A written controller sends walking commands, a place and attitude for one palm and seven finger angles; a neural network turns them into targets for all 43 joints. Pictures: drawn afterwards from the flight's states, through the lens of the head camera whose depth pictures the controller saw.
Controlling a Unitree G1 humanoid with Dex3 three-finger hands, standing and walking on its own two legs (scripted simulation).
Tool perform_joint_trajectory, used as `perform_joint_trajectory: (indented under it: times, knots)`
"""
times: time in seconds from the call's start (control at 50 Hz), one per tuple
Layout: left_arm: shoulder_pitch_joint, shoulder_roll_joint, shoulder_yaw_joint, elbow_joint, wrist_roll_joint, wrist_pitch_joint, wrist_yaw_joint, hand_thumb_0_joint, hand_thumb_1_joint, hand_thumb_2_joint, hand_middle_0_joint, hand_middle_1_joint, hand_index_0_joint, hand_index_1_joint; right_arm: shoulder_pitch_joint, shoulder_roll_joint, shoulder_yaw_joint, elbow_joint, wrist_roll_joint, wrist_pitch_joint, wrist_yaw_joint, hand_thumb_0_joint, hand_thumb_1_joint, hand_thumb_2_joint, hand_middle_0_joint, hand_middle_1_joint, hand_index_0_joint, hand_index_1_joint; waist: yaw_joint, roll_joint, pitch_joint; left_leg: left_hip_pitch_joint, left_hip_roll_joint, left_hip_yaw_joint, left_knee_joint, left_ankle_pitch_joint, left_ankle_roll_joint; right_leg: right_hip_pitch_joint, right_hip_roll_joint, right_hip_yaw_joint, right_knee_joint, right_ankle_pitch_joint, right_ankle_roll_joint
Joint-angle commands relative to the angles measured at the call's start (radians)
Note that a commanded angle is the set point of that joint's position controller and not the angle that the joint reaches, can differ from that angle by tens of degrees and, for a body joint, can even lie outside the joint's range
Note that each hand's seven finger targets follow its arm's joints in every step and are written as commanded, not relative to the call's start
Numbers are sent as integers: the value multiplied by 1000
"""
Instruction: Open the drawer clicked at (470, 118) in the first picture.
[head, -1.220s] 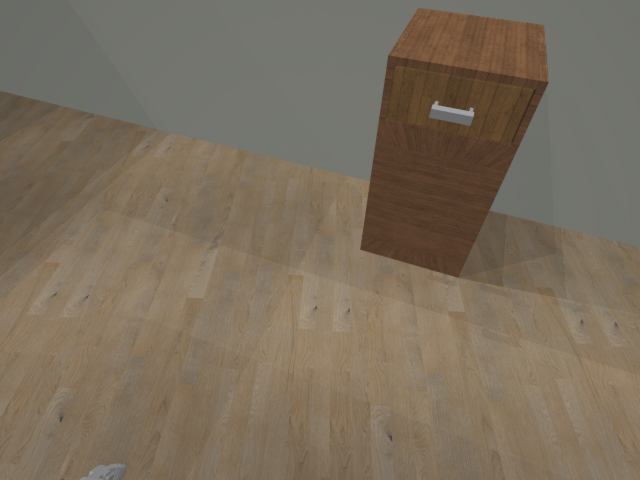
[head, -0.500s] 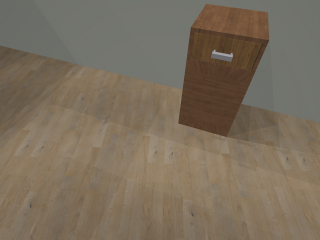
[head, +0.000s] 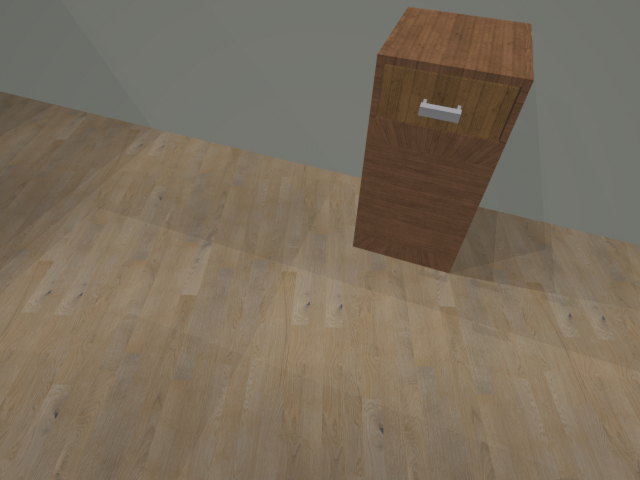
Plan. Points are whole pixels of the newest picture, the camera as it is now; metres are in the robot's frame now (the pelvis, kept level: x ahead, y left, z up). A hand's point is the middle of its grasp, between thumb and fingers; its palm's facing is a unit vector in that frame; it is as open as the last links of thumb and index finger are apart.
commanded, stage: look at it before walking up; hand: left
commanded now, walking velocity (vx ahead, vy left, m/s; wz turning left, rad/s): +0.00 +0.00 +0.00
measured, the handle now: (440, 108) +1.08 -0.28 -0.07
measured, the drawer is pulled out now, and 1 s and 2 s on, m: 0.00 0.00 0.00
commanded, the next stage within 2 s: walk to a spot facing it in 0.22 s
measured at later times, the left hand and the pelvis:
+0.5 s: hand out of the picture +0.07 +0.24 -0.16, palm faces -0.05 -0.94 -0.33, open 7.4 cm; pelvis +0.00 +0.00 +0.00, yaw -3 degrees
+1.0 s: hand out of the picture +0.06 +0.16 -0.16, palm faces -0.22 -0.95 -0.22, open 7.4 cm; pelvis -0.01 -0.02 +0.00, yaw -18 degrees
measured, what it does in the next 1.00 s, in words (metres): lifts its left foot, turning right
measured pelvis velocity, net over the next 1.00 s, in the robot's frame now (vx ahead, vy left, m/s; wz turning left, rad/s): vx -0.01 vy -0.02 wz -0.32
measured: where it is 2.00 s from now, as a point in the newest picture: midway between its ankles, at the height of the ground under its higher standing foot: outside the picture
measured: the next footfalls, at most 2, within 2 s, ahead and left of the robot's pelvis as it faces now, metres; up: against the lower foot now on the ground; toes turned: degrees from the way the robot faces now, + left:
left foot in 1.14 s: +0.07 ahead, +0.11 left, +0.00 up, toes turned -23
right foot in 1.60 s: +0.20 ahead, -0.25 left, +0.00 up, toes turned -49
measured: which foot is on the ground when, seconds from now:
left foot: down 0.00-0.68, up 0.70-1.00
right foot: down 0.00-1.00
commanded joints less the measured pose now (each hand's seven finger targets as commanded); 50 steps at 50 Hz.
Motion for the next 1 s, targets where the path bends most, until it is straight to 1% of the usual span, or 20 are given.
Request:
perform_joint_trajectory:
  times: [0.0, 0.32, 0.34, 0.4, 0.44, 0.5, 0.52, 0.54, 0.56, 0.58, 0.62, 0.64, 0.66, 0.68, 0.7, 0.72, 0.76, 0.8, 0.88, 0.98]
  knots:
    - [-38, 210, 44, -61, -4, -19, 11, 0, 900, 900, -200, -300, -200, -300, -49, -210, -45, -68, 6, -20, -15, 0, -900, -900, 200, 300, 200, 300, -2, 9, -55, 18, 118, -101, -64, 138, 32, -5, -113, 95, -64, 137, -35]
    - [-38, 215, 47, -61, -4, -17, 10, 0, 900, 900, -200, -300, -200, -300, -53, -217, -44, -67, 6, -20, -18, 0, -900, -900, 200, 300, 200, 300, -1, 8, -55, 46, 125, -89, -66, 173, 29, 0, -111, 95, -66, 181, -34]
    - [-37, 206, 49, -67, -4, -11, 9, 0, 900, 900, -200, -300, -200, -300, -45, -209, -46, -69, 5, -18, -20, 0, -900, -900, 200, 300, 200, 300, -4, 12, -49, 51, 127, -78, -51, 173, 27, -18, -106, 103, -55, 198, -36]
    - [26, 101, 37, -73, -3, 22, 15, 0, 900, 900, -200, -300, -200, -300, 25, -94, -35, -75, 3, 5, -27, 0, -900, -900, 200, 300, 200, 300, -9, 5, -48, 49, 138, -28, 6, 186, 11, -69, -96, 116, 16, 262, -24]
    - [42, 101, 47, -100, -1, 35, 12, 0, 900, 900, -200, -300, -200, -300, 38, -106, -49, -104, 2, 16, -33, 0, -900, -900, 200, 300, 200, 300, -11, 19, -35, 42, 157, -20, 28, 164, 17, -124, -75, 122, 71, 258, -24]
    - [56, 84, 59, -145, 3, 47, 3, 0, 900, 900, -200, -300, -200, -300, 37, -127, -72, -151, 0, 24, -36, 0, -900, -900, 200, 300, 200, 300, -9, 88, -28, 18, 225, -53, 12, 128, 57, -200, -22, 88, 207, 168, -13]
    - [66, 72, 62, -156, 3, 50, 0, 0, 900, 900, -200, -300, -200, -300, 32, -133, -79, -165, 0, 23, -36, 0, -900, -900, 200, 300, 200, 300, -6, 133, -32, 8, 268, -74, -1, 154, 85, -219, -4, 59, 292, 71, -5]
    - [74, 59, 66, -167, 3, 54, -3, 0, 900, 900, -200, -300, -200, -300, 26, -134, -84, -175, 0, 21, -35, 0, -900, -900, 200, 300, 200, 300, -1, 174, -22, -12, 319, -93, -16, 211, 125, -239, 9, 24, 391, -122, 3]
    - [85, 47, 70, -177, 3, 58, -4, 0, 900, 900, -200, -300, -200, -300, 19, -132, -88, -189, -1, 19, -34, 0, -900, -900, 200, 300, 200, 300, 7, 190, -31, -32, 360, -102, -19, 254, 160, -232, -1, 3, 463, -243, 8]
    - [108, 36, 77, -185, 2, 59, -7, 0, 900, 900, -200, -300, -200, -300, -6, -127, -92, -204, -4, 18, -35, 0, -900, -900, 200, 300, 200, 300, 22, 186, -26, -67, 376, -79, 8, 285, 165, -204, -29, 8, 458, -276, 4]
    - [201, 23, 87, -172, 6, 50, -13, 0, 900, 900, -200, -300, -200, -300, -45, -119, -97, -224, -7, 24, -33, 0, -900, -900, 200, 300, 200, 300, 72, 127, -28, -138, 312, 27, 165, 231, 95, -82, -34, -23, 280, -122, 3]
    - [247, 66, 96, -165, 13, 36, -10, 0, 900, 900, -200, -300, -200, -300, -33, -88, -94, -232, -1, 33, -28, 0, -900, -900, 200, 300, 200, 300, 84, -37, -30, -204, 207, 112, 383, 72, 18, -30, -87, 78, 79, 91, -17]
    - [246, 182, 116, -177, 21, 17, 7, 0, 900, 900, -200, -300, -200, -300, 6, 0, -79, -265, 5, 36, -21, 0, -900, -900, 200, 300, 200, 300, 58, -363, -30, -449, 41, 144, 653, -351, -57, 32, -345, 508, -71, 366, -116]
    - [273, 160, 116, -183, 3, 21, 18, 0, 900, 900, -200, -300, -200, -300, -37, -31, -82, -271, 5, 45, -30, 0, -900, -900, 200, 300, 200, 300, 88, -264, -43, -402, 43, -23, 732, -371, -42, -47, -344, 541, -124, 329, -170]
    - [207, 143, 116, -195, 6, 26, 20, 0, 900, 900, -200, -300, -200, -300, -49, -20, -86, -266, 9, 44, -29, 0, -900, -900, 200, 300, 200, 300, 55, -203, -1, -429, 57, -47, 792, -320, -38, -89, -317, 536, -124, 186, -207]
    - [156, 111, 109, -212, 4, 26, 19, 0, 900, 900, -200, -300, -200, -300, -40, -25, -88, -255, 4, 42, -26, 0, -900, -900, 200, 300, 200, 300, 35, -131, 15, -429, 71, -61, 801, -245, -41, -107, -274, 474, -109, 140, -208]
    - [114, 83, 107, -228, 3, 20, 19, 0, 900, 900, -200, -300, -200, -300, 10, -4, -88, -229, 0, 38, -22, 0, -900, -900, 200, 300, 200, 300, 5, -80, -39, -384, 75, -39, 755, -171, -54, -83, -219, 373, -80, 174, -185]
    - [149, 70, 110, -218, 4, 16, 14, 0, 900, 900, -200, -300, -200, -300, 28, 7, -84, -223, -6, 41, -20, 0, -900, -900, 200, 300, 200, 300, 16, -99, -74, -372, 64, -19, 708, -155, -60, -53, -185, 371, -106, 35, -175]
    - [206, 64, 119, -198, 5, 5, 3, 0, 900, 900, -200, -300, -200, -300, 0, 10, -86, -247, -12, 27, -12, 0, -900, -900, 200, 300, 200, 300, 42, -108, -53, -430, 61, -9, 623, -155, -64, 4, -169, 429, -162, -211, -185]
    - [221, 77, 125, -195, 11, -2, -4, 0, 900, 900, -200, -300, -200, -300, -20, 20, -86, -275, -7, 4, -6, 0, -900, -900, 200, 300, 200, 300, 60, -122, -40, -361, 33, 2, 433, -200, -50, -37, -155, 489, -186, -324, -206]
